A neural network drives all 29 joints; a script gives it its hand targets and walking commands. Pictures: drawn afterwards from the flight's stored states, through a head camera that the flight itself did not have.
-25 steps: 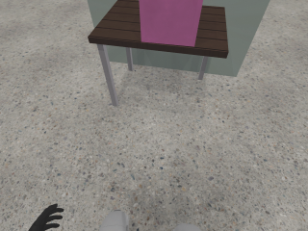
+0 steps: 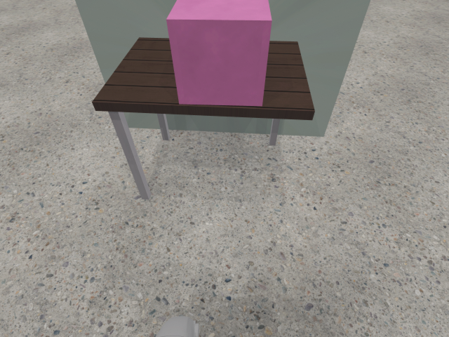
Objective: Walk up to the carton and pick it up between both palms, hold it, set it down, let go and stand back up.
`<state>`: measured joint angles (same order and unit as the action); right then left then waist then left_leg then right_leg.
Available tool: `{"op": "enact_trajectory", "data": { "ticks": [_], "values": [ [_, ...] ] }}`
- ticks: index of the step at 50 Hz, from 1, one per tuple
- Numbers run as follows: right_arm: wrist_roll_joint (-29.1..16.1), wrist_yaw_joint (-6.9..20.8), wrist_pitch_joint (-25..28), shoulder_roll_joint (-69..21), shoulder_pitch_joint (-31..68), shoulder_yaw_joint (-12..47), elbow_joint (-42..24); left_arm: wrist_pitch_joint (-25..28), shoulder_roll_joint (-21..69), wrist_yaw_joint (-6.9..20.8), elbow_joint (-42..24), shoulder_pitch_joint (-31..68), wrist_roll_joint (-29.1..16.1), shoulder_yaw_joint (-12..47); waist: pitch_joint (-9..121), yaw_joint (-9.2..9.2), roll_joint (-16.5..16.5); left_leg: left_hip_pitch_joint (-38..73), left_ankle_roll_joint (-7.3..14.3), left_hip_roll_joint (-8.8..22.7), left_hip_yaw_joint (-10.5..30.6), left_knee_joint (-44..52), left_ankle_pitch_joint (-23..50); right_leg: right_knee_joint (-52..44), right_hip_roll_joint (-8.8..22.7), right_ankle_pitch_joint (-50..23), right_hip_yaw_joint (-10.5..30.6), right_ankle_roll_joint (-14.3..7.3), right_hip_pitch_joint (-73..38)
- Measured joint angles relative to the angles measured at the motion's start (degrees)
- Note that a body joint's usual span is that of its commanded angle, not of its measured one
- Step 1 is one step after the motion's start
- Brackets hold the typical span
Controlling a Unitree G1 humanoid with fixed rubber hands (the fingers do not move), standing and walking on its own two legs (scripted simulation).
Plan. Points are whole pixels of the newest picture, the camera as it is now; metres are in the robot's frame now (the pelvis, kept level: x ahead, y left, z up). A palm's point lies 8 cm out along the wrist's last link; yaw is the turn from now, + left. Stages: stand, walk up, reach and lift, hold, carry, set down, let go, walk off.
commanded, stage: walk up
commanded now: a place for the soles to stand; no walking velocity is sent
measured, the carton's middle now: (222, 50) +1.00 +0.05 +0.06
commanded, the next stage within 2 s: none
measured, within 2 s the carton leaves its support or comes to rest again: neither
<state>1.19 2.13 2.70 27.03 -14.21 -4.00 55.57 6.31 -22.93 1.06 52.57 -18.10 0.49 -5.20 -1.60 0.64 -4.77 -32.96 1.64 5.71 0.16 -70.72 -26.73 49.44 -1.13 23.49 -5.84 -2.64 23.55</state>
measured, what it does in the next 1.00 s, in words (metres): walks ahead: left foot, then right foot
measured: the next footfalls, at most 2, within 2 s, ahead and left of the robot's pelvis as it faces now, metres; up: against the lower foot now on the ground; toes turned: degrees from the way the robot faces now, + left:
left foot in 0.16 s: +0.21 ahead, +0.16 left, +0.00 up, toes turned +6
right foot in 0.46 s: +0.28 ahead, -0.09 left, +0.00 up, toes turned -10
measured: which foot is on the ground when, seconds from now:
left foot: up 0.00-0.14, down 0.16-0.50, up 0.52-0.78, down 0.80-1.00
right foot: down 0.00-0.18, up 0.20-0.44, down 0.46-0.84, up 0.86-1.00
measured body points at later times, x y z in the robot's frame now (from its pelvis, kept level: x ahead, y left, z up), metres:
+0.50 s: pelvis +0.15 +0.03 +0.00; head +0.15 +0.01 +0.45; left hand +0.26 +0.35 -0.10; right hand +0.18 -0.31 -0.11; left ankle +0.17 +0.15 -0.69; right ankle +0.24 -0.09 -0.69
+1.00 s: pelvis +0.29 +0.06 +0.00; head +0.29 +0.06 +0.45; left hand +0.38 +0.39 -0.12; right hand +0.33 -0.28 -0.11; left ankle +0.36 +0.16 -0.69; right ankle +0.32 -0.06 -0.66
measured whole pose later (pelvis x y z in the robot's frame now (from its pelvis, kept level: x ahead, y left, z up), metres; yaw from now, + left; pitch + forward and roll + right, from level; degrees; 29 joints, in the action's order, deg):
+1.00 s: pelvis +0.29 +0.06 +0.00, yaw -4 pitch -5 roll +2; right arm 1.0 2.6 4.5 24.0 -14.3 -3.8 54.1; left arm 3.8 -24.5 1.0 58.0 -13.9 0.9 -3.8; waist -5.1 -1.1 2.8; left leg -23.1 2.4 2.1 -9.0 -50.8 -22.5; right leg 68.1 3.6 26.5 -0.1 -1.7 29.9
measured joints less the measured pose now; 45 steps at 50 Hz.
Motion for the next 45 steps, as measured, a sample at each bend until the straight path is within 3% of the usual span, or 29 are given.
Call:
{"op": "enact_trajectory", "data": {
  "ticks": [6, 9, 10, 12, 15, 18, 22, 24, 26, 29, 31, 37, 41, 43, 45],
  "values": [
    [-0.56, 1.77, 0.78, -1.42, 3.11, -0.32, -1.58, 0.13, 0.29, 0.2, 0.54, -0.45, 0.78, 1.28, -1.34, 1.47, 0.16, -0.36, 0.04, 1.36, -2.11, 16.32, 4.74, -2.81, 0.72, 1.76, 0.68, 1.49, -4.9],
    [-0.41, 2.23, 1.64, -2.49, 3.76, -0.46, -2.9, -0.53, -0.48, 0.59, 0.74, -0.18, 0.7, 1.82, -2.17, 2.14, 2.68, 3.4, 0.14, -0.4, -3.75, 23.39, 10.5, 0.16, 3.03, 5.11, 2.47, 2.32, -5.99],
    [-0.31, 2.11, 2.17, -2.89, 3.81, -0.39, -3.65, -0.85, -0.82, 0.6, 1.03, 0.1, 0.43, 1.91, -2.71, 2.22, 4.17, 4.24, -0.12, -1.51, -4.95, 22.94, 11.52, 3.41, 4.01, 6.48, 4.21, 1.54, -5.38],
    [-0.4, 1.78, 3.02, -3.29, 3.52, 0.05, -5.28, -1.66, -0.99, 0.28, 1.95, 1.03, 0.04, 2.1, -3.33, 1.67, 5.39, 5.33, 0.01, -2.39, -6.13, 21.35, 9.46, 13.99, 3.07, 5.31, 7.65, 0.43, -1.8],
    [-0.48, 1.15, 2.87, -4.44, 3.1, 0.92, -5.97, -2.02, -1.81, 0.05, 2.97, 2.42, 0.06, 2.2, -4.02, 0.7, 7.49, 8.53, 0.36, -3.03, -7.84, 22.24, 7.34, 21.81, 3.05, 2.09, 8.44, 0.13, 3.1],
    [-0.07, 1.0, 2.55, -4.74, 1.95, 1.49, -5.64, -1.78, -2.05, 0.52, 3.18, 3.24, 0.19, 1.89, -3.76, -0.06, 8.38, 11.1, 0.14, -2.85, -9.22, 23.92, 6.45, 15.59, 4.63, 2.04, 6.36, 0.91, 5.61],
    [0.14, 1.35, 1.89, -3.17, 0.28, 1.32, -4.59, -1.61, -1.53, 1.42, 3.08, 3.95, 0.73, 1.5, -3.55, -1.25, 7.21, 13.72, -0.34, -1.67, -10.46, 23.98, 3.96, 3.6, 5.65, 1.88, 3.54, 1.24, 5.75],
    [0.05, 1.41, 1.02, -1.92, -0.62, 0.9, -3.74, -1.24, -1.09, 1.6, 3.03, 4.06, 1.01, 1.21, -3.27, -2.1, 5.51, 14.37, -0.69, -0.41, -10.14, 22.23, 1.65, -0.92, 4.97, -3.93, 2.33, 0.78, 4.17],
    [-0.01, 1.38, -0.38, -0.75, -1.59, 0.16, -2.43, -0.31, -0.45, 1.49, 2.47, 3.52, 1.19, 0.66, -1.98, -2.88, 2.53, 12.58, 0.06, 0.79, -7.07, 17.15, -4.0, -0.82, 3.2, -6.74, 0.55, 0.48, 3.65],
    [-0.48, 0.49, -1.17, -0.56, -1.65, -0.03, 0.24, 0.77, 0.12, 0.51, 0.78, 2.71, 1.01, 0.19, -0.89, -2.3, 0.28, 6.61, 0.57, -2.01, 0.22, 5.72, -3.4, -0.56, 1.77, -3.66, -0.83, -0.05, 2.59],
    [-0.53, 0.12, -0.58, -0.61, -1.37, 0.06, 1.27, 0.87, 0.56, -0.3, 0.43, 2.85, 0.69, 0.34, -1.12, -1.6, -0.8, 3.31, 0.48, -2.36, 1.47, 2.36, -2.01, -1.38, 1.53, -2.93, -1.48, 0.1, 0.89],
    [-0.84, 1.52, -0.23, -1.79, 0.76, -0.38, 1.25, 0.19, 0.62, -0.37, 1.19, 2.8, 1.14, 0.97, -2.13, -0.5, -1.27, 0.1, 0.1, 0.74, -1.23, 13.33, 3.26, -2.52, 2.83, -0.44, -2.53, 1.23, -3.73],
    [-0.65, 2.73, 0.08, -2.44, 1.38, -1.01, 1.0, -1.0, -0.3, 0.25, 2.6, 2.89, 1.53, 1.08, -2.1, 0.53, 1.06, 3.71, 0.4, -0.04, -3.41, 20.9, 6.8, 0.54, 5.41, 3.96, -1.56, 1.78, -5.26],
    [-0.55, 2.54, 0.99, -2.54, 0.84, -1.31, -0.2, -2.07, -0.87, 0.26, 3.73, 3.17, 1.14, 1.12, -2.3, 0.7, 3.51, 4.75, 0.15, -1.95, -5.36, 19.73, 8.63, 6.63, 6.58, 9.2, 1.82, 0.23, -3.8],
    [-0.62, 1.73, 1.8, -2.62, 0.43, -1.12, -1.56, -2.83, -1.11, -0.28, 4.8, 3.49, 0.57, 1.3, -2.69, -0.16, 4.89, 5.64, 0.36, -2.88, -6.49, 18.28, 6.69, 16.69, 4.45, 7.48, 6.42, -0.03, 0.1]
  ]
}}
